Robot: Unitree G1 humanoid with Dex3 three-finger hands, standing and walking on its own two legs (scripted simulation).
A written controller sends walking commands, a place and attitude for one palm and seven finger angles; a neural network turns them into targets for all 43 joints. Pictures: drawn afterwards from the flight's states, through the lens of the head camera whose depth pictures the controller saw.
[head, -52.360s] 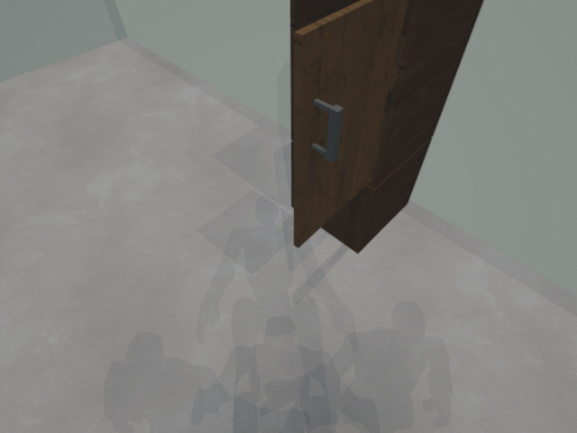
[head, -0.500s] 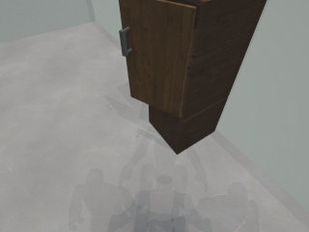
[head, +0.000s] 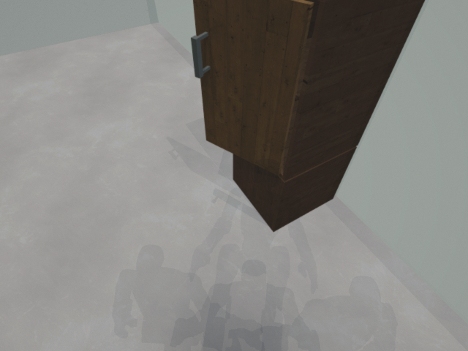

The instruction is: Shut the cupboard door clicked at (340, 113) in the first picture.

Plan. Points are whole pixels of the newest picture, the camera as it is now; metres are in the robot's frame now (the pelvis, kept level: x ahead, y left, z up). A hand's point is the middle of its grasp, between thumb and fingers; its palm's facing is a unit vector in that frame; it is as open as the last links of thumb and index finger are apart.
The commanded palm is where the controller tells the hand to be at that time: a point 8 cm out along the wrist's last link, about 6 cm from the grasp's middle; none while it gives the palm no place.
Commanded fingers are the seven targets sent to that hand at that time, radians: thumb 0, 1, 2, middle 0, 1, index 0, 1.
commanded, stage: walk to a spot facing it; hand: left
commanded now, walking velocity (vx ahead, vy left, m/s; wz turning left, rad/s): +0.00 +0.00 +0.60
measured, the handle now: (201, 55) +0.91 +0.14 +0.05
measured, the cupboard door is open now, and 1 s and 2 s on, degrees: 25 25 25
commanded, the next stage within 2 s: none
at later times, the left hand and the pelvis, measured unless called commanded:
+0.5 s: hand out of the picture +0.02 +0.26 -0.16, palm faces +0.29 -0.92 -0.28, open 7.4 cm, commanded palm none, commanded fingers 0.00 0.90 0.90 -0.20 -0.30 -0.20 -0.30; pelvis -0.02 +0.02 +0.00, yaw +17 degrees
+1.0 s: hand out of the picture -0.09 +0.24 -0.18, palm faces +0.58 -0.77 -0.25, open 7.4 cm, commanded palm none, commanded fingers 0.00 0.90 0.90 -0.20 -0.30 -0.20 -0.30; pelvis -0.02 +0.02 -0.01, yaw +36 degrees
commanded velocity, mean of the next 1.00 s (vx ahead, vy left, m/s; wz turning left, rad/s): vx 0.05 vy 0.00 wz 0.60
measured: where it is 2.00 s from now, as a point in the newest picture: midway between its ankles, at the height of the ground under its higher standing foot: outside the picture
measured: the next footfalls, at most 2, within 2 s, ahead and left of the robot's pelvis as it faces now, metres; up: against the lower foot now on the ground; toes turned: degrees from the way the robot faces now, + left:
right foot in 0.56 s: +0.05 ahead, -0.11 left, +0.00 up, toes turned +20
left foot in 0.84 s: -0.04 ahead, +0.15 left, +0.00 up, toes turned +35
